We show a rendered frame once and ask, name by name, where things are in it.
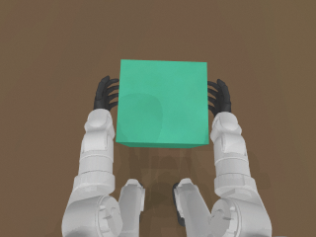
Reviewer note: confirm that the right robot upper arm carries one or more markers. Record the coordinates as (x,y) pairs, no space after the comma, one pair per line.
(233,217)

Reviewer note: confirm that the robot left hand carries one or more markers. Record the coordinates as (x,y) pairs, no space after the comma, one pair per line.
(102,98)

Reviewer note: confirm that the carton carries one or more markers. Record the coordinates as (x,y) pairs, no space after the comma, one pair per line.
(162,104)

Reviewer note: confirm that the left robot shin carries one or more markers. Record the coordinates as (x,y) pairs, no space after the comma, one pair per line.
(131,182)

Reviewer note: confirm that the right robot forearm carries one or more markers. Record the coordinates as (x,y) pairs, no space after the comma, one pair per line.
(233,177)

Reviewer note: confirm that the robot right hand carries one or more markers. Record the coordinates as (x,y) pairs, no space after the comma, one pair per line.
(222,103)

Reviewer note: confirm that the left robot upper arm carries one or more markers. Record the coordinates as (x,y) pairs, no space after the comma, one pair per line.
(92,217)

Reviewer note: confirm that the robot right thigh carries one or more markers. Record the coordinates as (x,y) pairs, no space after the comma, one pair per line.
(190,203)

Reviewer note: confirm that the left robot forearm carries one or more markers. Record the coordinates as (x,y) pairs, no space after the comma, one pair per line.
(95,175)

